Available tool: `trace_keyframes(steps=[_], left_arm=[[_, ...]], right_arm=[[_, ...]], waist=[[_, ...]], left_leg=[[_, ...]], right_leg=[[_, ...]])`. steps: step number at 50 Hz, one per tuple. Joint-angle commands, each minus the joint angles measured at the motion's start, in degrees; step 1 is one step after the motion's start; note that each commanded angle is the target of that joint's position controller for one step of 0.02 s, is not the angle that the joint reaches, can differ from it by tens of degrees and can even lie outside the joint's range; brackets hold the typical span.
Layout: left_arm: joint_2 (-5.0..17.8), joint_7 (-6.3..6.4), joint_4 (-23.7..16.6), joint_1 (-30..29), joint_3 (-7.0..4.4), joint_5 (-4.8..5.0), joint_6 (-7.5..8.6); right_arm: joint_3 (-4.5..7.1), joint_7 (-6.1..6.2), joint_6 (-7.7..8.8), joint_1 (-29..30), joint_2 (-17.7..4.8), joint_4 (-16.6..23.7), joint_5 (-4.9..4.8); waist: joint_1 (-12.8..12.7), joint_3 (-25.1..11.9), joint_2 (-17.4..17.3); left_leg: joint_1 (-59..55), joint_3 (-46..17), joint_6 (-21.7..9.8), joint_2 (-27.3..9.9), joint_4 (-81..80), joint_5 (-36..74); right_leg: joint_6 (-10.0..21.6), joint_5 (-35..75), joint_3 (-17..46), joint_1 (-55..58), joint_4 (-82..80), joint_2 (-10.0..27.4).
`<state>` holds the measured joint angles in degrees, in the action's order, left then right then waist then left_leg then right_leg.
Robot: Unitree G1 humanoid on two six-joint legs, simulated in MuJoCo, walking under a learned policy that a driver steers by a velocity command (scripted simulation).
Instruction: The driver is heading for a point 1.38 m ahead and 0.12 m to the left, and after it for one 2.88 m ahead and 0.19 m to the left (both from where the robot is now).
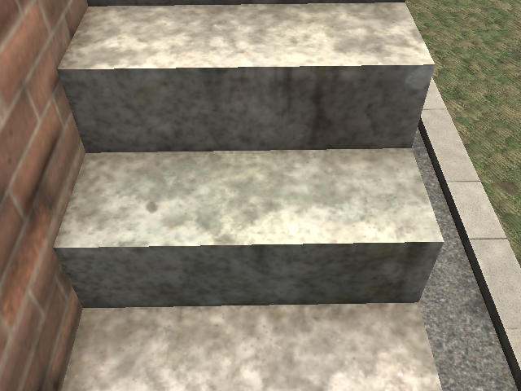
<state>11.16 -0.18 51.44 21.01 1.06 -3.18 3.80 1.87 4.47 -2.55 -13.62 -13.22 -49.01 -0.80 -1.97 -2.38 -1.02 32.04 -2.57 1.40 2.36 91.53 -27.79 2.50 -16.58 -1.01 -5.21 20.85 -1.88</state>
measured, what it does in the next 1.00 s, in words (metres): climbs: left foot 0.20 m higher, then right foot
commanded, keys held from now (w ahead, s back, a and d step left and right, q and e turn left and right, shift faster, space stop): w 1.00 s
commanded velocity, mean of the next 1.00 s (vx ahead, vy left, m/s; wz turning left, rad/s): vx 0.44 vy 0.00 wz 0.00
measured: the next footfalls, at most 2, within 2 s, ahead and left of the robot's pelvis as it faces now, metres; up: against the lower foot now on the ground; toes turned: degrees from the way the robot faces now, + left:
left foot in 0.32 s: +0.11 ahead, +0.29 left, +0.20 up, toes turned +9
right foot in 0.74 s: +0.15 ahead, +0.00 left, +0.20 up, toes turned +2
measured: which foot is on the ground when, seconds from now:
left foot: up 0.00-0.30, down 0.32-0.84, up 0.86-1.00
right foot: down 0.00-0.36, up 0.38-0.72, down 0.74-1.00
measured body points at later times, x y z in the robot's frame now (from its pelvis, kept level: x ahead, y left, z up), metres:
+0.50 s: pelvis +0.03 +0.14 +0.07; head +0.06 +0.18 +0.51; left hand +0.02 +0.35 -0.11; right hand +0.02 -0.10 -0.05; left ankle +0.07 +0.27 -0.55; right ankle -0.03 -0.02 -0.45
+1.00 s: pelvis +0.11 +0.08 +0.18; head +0.10 +0.07 +0.63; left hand +0.17 +0.36 +0.07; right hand +0.29 -0.12 +0.07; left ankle +0.03 +0.25 -0.35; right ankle +0.11 +0.00 -0.55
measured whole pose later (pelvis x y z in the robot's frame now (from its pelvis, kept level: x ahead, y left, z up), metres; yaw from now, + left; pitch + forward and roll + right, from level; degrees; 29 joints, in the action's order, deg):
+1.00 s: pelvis +0.11 +0.08 +0.18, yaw +1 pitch +4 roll +3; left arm 15.4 0.3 47.0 17.7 -1.4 -3.3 6.2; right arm 0.4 -6.0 3.7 -10.7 -11.0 -42.5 2.8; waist -4.5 -6.3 2.1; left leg 39.6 -7.7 -3.0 7.5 95.3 -12.2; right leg 4.8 -20.6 0.2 -22.0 38.4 -0.1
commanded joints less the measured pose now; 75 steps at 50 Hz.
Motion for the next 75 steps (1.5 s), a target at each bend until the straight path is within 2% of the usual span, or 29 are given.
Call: trace_keyframes(steps=[1,7,8,11,12,13,16,17,18,19,21,25,33,35,37,39,41,43,48,52,56,62,64,66,68,69,70,72,75], left_arm=[[13.2,-0.02,-0.8,4.3,-4.33,-0.26,2.14],[15.0,0.57,2.4,10.1,-5.73,0.19,4.17],[4.0,-1.21,3.9,9.7,-2.35,0.42,2.59],[16.1,-3.58,-1.3,-1.5,-4.37,-5.46,-0.44],[22.3,-5.21,0.5,0.4,-6.84,-3.78,-0.83],[23.2,-6.91,1.1,3.1,-6.64,-6.19,-2.44],[23.5,-6.18,-3.6,-7.0,-6.85,0.35,-0.60],[23.8,-5.14,-0.9,-2.9,-6.75,0.00,-1.32],[20.0,-6.27,-1.7,0.6,-6.39,-5.19,-2.22],[16.2,-7.12,-1.2,-1.8,-6.17,-2.90,-3.81],[9.9,-5.10,-3.4,-7.3,-4.73,1.73,-4.12],[2.4,-2.60,-1.1,0.7,-2.47,2.84,-2.78],[7.0,-0.11,-1.6,2.9,-3.46,2.79,-2.77],[5.0,0.31,-5.8,-5.6,-2.60,2.71,-1.90],[3.3,1.48,0.1,6.8,-3.07,2.78,-1.39],[8.8,-0.68,1.5,5.6,-5.20,1.71,3.47],[11.5,-1.58,-6.2,-11.5,-5.19,5.58,2.64],[9.8,-2.29,-8.6,-11.8,-4.14,6.02,2.53],[14.2,1.66,-0.4,14.3,-5.35,-1.20,1.79],[8.0,0.42,-5.4,2.3,-3.04,1.95,0.63],[11.0,-0.47,1.5,16.3,-2.97,-2.35,1.47],[9.6,-2.99,3.0,8.9,-0.78,-1.25,4.71],[16.0,-3.31,0.3,0.9,-2.28,1.31,4.19],[23.2,-4.52,2.8,8.4,-4.55,3.86,1.98],[26.3,-8.33,2.7,1.4,-6.55,-0.90,-1.38],[14.9,-11.19,4.7,8.8,-3.40,-5.93,-1.49],[8.5,-11.36,7.3,8.0,-2.54,-2.84,-2.49],[8.2,-6.78,6.0,0.4,-2.38,2.50,-1.68],[6.6,-3.11,1.5,-3.5,-2.89,1.02,-2.12]], right_arm=[[1.68,0.75,1.05,7.9,-5.1,8.0,0.06],[-0.85,1.18,2.42,24.0,1.8,19.5,1.72],[-5.49,-5.76,3.03,10.2,5.1,21.8,3.75],[-5.34,-8.60,0.67,8.6,2.7,27.6,3.89],[-6.22,-10.94,-1.12,19.6,0.7,32.1,1.21],[-7.03,-11.34,-2.62,11.0,0.1,30.1,-1.18],[-2.13,-9.52,-0.33,-3.6,-8.8,21.4,-0.02],[-0.90,-9.54,0.08,-8.4,-7.5,19.5,1.32],[0.72,-7.45,0.44,-18.8,-11.4,15.4,1.32],[2.05,-7.92,1.45,-26.1,-16.0,11.8,3.96],[1.75,-11.50,3.25,-17.6,-12.0,7.0,1.75],[-2.18,-11.76,6.45,6.9,2.5,6.5,0.56],[-0.70,-10.13,10.34,0.2,-3.7,2.8,2.50],[0.87,-10.23,9.83,-0.9,-6.8,1.9,-0.15],[1.42,-10.45,8.54,2.4,-8.3,2.1,1.99],[-1.48,-12.30,8.38,-4.2,3.2,2.1,3.77],[-2.57,-13.30,7.59,-4.4,4.9,4.8,5.54],[-1.55,-12.57,6.10,0.5,1.8,7.6,5.02],[-1.00,-9.76,7.36,9.2,0.4,11.1,2.71],[-1.03,-11.53,7.75,6.4,0.6,11.9,5.34],[-3.30,-11.97,7.80,5.9,3.3,14.4,3.03],[-3.14,-11.13,4.82,9.0,0.4,19.8,3.47],[-3.31,-11.50,1.53,17.0,-1.1,24.2,2.56],[-4.66,-12.70,-0.65,19.2,1.7,25.9,1.70],[-2.18,-11.42,-0.53,-0.6,-4.6,20.1,-0.07],[0.75,-8.64,0.24,-16.6,-12.4,11.5,1.49],[1.19,-9.24,0.00,-29.3,-14.4,5.1,6.21],[1.49,-9.81,2.90,-21.0,-8.3,1.2,4.42],[-2.61,-10.97,4.99,-2.3,4.9,-0.2,3.00]], waist=[[-1.7,5.1,7.1],[-5.0,8.0,7.4],[-0.4,8.7,0.4],[8.0,-3.5,4.6],[6.4,-1.8,11.9],[8.7,-3.4,18.2],[12.7,-13.8,16.5],[16.0,-15.5,14.8],[18.3,-18.0,-2.4],[19.1,-17.3,-9.9],[12.1,-8.0,-22.2],[-0.6,-2.1,-11.4],[4.3,-0.2,-5.9],[3.7,3.5,-2.9],[-1.1,2.4,-3.7],[3.8,2.3,5.5],[7.3,10.2,10.1],[4.3,3.6,9.4],[-8.7,0.2,10.0],[-2.4,-0.1,6.2],[-5.3,6.6,7.3],[3.4,8.5,2.0],[7.2,3.0,5.3],[7.0,-0.6,10.7],[15.2,-11.7,10.0],[12.7,-24.8,-5.7],[18.1,-23.0,-13.1],[14.1,-5.9,-11.5],[2.0,-3.9,-0.3]], left_leg=[[21.5,-3.2,-3.0,1.6,24.1,-6.4],[52.1,-10.1,-9.2,-1.8,43.4,-20.2],[56.7,-9.8,-9.6,-0.2,36.1,-34.0],[18.8,2.8,-8.9,-3.8,3.5,-15.6],[18.2,7.6,-6.3,1.2,-0.5,-30.7],[17.2,4.7,-7.0,1.9,2.7,-22.4],[6.7,4.5,-4.8,8.6,-19.0,0.3],[-0.6,-4.1,-7.0,8.4,-31.8,6.5],[-10.1,-33.0,-13.2,-1.6,-44.9,-3.7],[-5.9,-50.1,-18.1,-6.9,-52.9,-17.0],[1.8,-39.2,-17.6,-9.2,-51.8,-20.6],[13.7,-20.1,-16.3,-6.8,-50.4,-16.3],[5.2,-16.6,-15.0,-17.2,-55.3,-15.7],[-2.5,-12.5,-11.0,-18.8,-62.6,-13.9],[2.3,-9.2,-6.3,-18.5,-56.0,-15.1],[-5.3,4.2,-3.5,-6.5,-40.6,8.5],[-7.6,4.7,-3.0,0.1,-34.4,10.5],[-7.3,4.8,-2.5,-0.6,-35.2,11.2],[40.9,-12.4,-4.2,5.5,13.6,11.6],[37.0,-5.0,-5.5,2.0,24.5,14.8],[49.4,-3.7,-8.5,2.7,44.0,7.2],[44.1,4.5,-9.9,-5.8,38.8,7.1],[4.0,12.1,-3.6,-3.2,2.1,4.2],[11.2,14.3,0.8,2.5,-10.9,-16.8],[1.6,5.6,-4.7,6.0,-39.8,10.9],[-26.6,-21.4,-11.2,-4.7,-42.1,23.0],[-28.0,-49.8,-19.0,-14.9,-55.8,4.3],[-10.4,-38.2,-18.5,-13.8,-53.9,-11.9],[-2.9,-19.2,-14.0,-10.5,-54.2,-0.9]], right_leg=[[15.5,35.1,15.9,8.1,-3.9,22.8],[11.4,6.3,18.7,15.1,-9.0,29.5],[14.8,32.1,21.8,6.7,-9.4,28.5],[10.1,15.3,8.5,-25.1,-20.7,18.0],[12.4,6.6,12.1,-29.5,-26.0,19.3],[11.6,21.1,10.7,-23.8,-23.6,21.3],[10.1,72.7,0.1,-7.0,-0.9,18.3],[8.3,72.4,0.4,-12.3,11.8,16.7],[4.4,35.7,4.0,-32.6,25.9,11.5],[4.1,25.8,9.9,-37.8,49.3,6.8],[5.0,20.4,19.5,-50.2,83.3,2.4],[1.7,8.2,10.8,-51.3,93.4,2.0],[-5.9,1.1,9.1,-49.0,75.4,4.7],[-8.0,-18.7,-1.3,-42.0,36.0,7.8],[-7.8,-3.9,-3.8,-19.8,27.1,5.3],[3.6,-8.4,4.1,-23.0,19.2,-0.8],[13.6,-24.3,24.2,-36.2,-3.2,10.0],[11.6,-18.6,25.6,-27.0,-5.7,12.5],[16.0,-8.3,36.8,13.5,2.2,18.5],[11.5,1.3,22.5,2.1,3.1,14.4],[17.1,3.9,25.0,4.3,-0.6,19.7],[10.2,14.7,9.6,-11.7,-4.5,15.8],[13.1,34.1,7.6,-41.2,-13.9,11.2],[15.6,54.5,9.7,-22.1,-10.5,16.8],[15.9,106.3,7.7,-2.5,15.0,16.6],[9.9,74.8,8.9,-26.8,32.0,12.0],[6.4,26.4,16.3,-38.6,51.8,-0.2],[4.4,21.1,16.8,-49.8,78.8,1.9],[4.7,21.7,14.6,-52.8,88.1,0.4]])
